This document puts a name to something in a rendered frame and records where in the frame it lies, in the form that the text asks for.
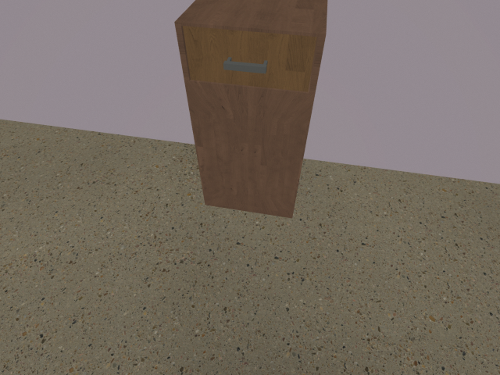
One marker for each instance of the drawer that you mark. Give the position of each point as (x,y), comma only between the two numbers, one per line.
(290,57)

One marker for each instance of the handle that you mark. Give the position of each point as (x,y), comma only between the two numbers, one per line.
(245,66)

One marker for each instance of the cabinet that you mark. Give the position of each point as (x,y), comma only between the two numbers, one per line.
(250,141)

